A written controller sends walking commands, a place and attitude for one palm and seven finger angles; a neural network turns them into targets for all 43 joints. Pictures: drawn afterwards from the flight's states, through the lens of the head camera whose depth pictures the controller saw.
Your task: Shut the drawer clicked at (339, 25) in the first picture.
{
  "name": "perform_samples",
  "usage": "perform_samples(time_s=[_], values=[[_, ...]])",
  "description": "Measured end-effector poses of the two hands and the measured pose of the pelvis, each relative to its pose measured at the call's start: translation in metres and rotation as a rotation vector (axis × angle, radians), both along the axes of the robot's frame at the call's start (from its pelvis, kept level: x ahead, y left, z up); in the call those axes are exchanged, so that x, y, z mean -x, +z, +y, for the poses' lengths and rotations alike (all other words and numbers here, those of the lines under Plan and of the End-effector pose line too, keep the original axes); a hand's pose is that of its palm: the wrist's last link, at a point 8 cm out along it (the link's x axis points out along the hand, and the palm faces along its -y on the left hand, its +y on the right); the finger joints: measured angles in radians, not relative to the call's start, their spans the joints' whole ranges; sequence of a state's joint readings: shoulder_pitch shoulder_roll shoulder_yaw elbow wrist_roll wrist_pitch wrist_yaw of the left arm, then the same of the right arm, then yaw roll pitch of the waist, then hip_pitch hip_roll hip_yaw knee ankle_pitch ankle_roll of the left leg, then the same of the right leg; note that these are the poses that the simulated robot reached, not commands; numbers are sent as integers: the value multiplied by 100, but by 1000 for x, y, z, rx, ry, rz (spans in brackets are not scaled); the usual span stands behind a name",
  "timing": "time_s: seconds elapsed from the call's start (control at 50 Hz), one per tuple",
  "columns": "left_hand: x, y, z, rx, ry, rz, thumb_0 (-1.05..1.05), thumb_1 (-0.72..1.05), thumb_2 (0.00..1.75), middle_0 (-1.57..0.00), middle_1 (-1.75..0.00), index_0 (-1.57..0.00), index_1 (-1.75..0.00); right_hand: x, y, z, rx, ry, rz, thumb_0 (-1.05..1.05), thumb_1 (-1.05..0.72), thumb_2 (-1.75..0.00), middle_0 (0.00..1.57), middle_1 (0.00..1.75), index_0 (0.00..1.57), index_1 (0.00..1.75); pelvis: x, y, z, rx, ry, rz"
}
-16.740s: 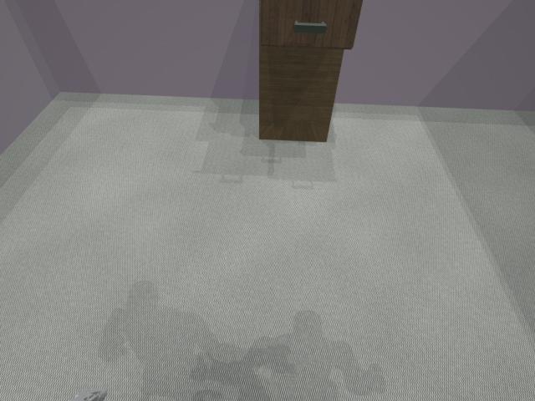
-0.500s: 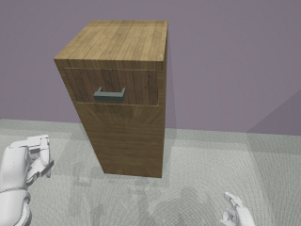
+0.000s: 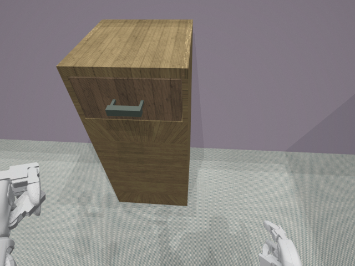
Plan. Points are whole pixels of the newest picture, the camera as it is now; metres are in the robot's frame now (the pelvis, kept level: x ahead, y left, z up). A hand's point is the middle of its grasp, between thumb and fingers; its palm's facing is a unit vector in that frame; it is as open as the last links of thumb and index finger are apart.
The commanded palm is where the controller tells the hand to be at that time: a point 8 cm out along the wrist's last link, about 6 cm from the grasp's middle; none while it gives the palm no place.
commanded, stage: step back with the hand held close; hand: left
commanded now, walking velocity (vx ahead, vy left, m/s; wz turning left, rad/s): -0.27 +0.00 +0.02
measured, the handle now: (126, 106) +0.60 +0.24 +0.02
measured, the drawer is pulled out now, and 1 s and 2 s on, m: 0.00 0.00 0.00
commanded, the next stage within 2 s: stop stepping back and stand still in 1.24 s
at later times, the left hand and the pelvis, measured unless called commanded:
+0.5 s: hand (13, 230) +0.13 +0.27 +0.15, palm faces +0.35 -0.80 -0.48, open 3.2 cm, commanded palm +0.07 +0.30 +0.17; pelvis -0.06 +0.02 -0.01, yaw +0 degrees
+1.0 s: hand out of the picture +0.06 +0.26 +0.16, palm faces +0.38 -0.81 -0.44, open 3.2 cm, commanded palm -0.01 +0.31 +0.17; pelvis -0.13 +0.02 -0.02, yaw +2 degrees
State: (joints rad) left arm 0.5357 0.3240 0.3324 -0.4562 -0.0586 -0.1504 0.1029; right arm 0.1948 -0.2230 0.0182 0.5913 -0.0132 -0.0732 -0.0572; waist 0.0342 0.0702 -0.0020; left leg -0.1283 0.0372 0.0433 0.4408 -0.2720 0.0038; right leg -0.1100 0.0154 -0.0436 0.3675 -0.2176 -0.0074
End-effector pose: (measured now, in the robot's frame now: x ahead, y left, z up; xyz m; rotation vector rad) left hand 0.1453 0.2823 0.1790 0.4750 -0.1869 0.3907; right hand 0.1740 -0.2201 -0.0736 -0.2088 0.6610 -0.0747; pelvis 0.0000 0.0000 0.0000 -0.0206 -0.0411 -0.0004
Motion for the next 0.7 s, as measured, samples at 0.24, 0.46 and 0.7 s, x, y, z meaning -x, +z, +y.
perform_samples(time_s=[0.24,0.46,0.7], values=[[3,-12,13,-54,-83,101,1,89,90,-140,-160,-141,-160,39,-4,-11,47,-127,113,1,-90,-90,20,30,20,30,19,-1,19,-9,-11,60],[44,-9,22,-83,-66,24,1,89,90,-140,-160,-141,-160,60,-2,11,36,-84,47,1,-90,-90,20,30,20,30,54,-9,25,-11,-4,49],[82,-9,23,-67,-59,-80,1,89,90,-141,-160,-141,-160,102,-5,13,76,-62,38,1,-90,-90,20,30,20,30,87,-16,27,17,12,47]])
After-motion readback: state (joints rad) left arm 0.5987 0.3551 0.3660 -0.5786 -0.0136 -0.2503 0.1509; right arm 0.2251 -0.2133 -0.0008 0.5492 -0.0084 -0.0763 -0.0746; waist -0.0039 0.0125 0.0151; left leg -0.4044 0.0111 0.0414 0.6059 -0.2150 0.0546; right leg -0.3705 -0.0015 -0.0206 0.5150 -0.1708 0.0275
